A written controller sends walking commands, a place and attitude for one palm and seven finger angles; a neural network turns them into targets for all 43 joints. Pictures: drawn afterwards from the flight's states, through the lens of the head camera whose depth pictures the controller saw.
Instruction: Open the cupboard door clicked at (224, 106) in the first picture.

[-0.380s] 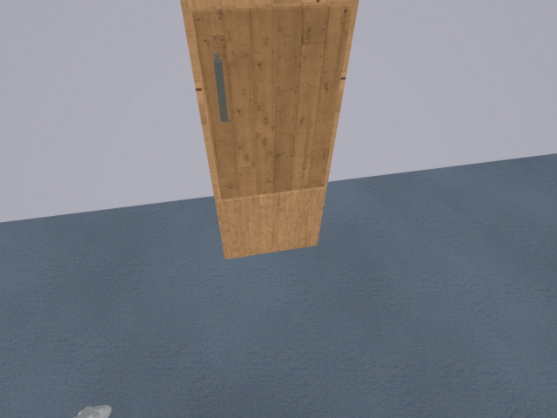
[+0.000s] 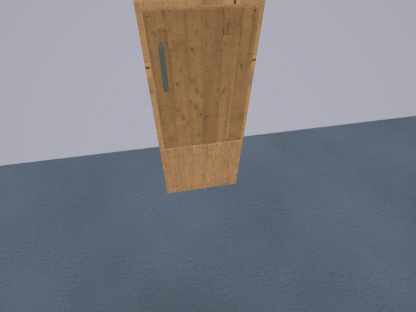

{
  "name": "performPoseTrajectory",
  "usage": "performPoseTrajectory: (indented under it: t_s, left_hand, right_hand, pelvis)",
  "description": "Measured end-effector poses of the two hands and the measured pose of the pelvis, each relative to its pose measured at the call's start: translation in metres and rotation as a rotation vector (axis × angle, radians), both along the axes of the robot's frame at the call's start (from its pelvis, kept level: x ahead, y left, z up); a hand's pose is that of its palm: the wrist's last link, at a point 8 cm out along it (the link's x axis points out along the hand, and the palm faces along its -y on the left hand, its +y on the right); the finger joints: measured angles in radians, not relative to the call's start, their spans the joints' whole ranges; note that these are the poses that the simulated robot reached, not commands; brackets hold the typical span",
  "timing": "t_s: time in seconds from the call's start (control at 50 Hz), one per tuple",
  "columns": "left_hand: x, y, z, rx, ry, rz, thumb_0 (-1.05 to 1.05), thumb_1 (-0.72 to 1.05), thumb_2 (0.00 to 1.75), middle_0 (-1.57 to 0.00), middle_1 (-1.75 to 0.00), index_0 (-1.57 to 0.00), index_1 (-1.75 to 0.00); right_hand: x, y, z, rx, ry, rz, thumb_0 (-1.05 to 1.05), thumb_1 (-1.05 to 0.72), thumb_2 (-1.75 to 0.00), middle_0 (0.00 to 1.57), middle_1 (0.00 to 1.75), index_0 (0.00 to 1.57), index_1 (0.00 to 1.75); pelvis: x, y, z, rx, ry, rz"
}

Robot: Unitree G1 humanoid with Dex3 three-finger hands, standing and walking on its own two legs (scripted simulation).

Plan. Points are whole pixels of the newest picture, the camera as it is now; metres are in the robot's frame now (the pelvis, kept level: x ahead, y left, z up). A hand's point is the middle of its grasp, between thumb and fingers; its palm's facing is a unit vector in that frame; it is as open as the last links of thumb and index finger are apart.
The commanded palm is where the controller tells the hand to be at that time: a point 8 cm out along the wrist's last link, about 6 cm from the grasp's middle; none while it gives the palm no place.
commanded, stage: stand and wait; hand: left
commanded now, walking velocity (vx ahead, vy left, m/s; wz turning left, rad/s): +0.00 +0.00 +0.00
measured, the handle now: (163, 67) +0.85 +0.21 +0.05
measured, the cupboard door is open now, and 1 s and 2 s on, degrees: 0 0 0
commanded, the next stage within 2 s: look at it before walking up in 0.44 s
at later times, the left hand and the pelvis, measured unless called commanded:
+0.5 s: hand out of the picture +0.08 +0.23 -0.15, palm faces -0.02 -0.94 -0.34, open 7.4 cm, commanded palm none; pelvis +0.00 -0.01 +0.00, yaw +0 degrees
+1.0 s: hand out of the picture +0.08 +0.23 -0.15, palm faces -0.02 -0.94 -0.33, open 7.4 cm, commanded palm none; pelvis +0.00 -0.01 +0.00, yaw +0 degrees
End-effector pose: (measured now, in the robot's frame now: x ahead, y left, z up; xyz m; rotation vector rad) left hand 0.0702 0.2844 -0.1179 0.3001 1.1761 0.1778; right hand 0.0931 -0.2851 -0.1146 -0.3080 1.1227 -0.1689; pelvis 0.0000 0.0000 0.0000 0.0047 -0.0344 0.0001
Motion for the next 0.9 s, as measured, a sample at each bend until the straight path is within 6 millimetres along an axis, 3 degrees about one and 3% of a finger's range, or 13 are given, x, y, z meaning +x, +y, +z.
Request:
performPoseTrajectory:
  t_s: [0.16,0.3,0.6,0.9]
  left_hand:
    - [-0.013,-0.001,0.0,0.014,0.043,0.012,0.01,0.9,0.9,-0.2,-0.3,-0.21,-0.3]
    - [-0.011,-0.003,0.003,0.023,0.045,0.011,0.01,0.9,0.9,-0.2,-0.3,-0.21,-0.3]
    - [0.006,-0.01,0.006,0.016,-0.004,-0.004,0.01,0.9,0.9,-0.2,-0.3,-0.21,-0.3]
    - [0.001,-0.007,0.003,0.012,0.026,0.006,0.01,0.9,0.9,-0.2,-0.3,-0.21,-0.3]
  right_hand:
    - [-0.025,-0.013,-0.005,-0.008,0.073,-0.03,0.01,-0.9,-0.9,0.2,0.3,0.21,0.3]
    - [-0.035,-0.018,-0.007,-0.006,0.101,-0.044,0.01,-0.9,-0.9,0.2,0.3,0.21,0.3]
    - [-0.028,-0.02,-0.004,-0.002,0.076,-0.041,0.01,-0.9,-0.9,0.2,0.3,0.21,0.3]
    - [-0.024,-0.02,-0.002,-0.011,0.086,-0.038,0.01,-0.9,-0.9,0.2,0.3,0.21,0.3]
  pelvis:
    - [-0.002,-0.006,0.001,0.0,0.0,0.0]
    - [-0.002,-0.01,0.002,0.0,0.001,-0.002]
    - [-0.002,-0.014,0.004,-0.001,-0.003,-0.004]
    - [0.002,-0.013,0.005,-0.002,0.002,-0.004]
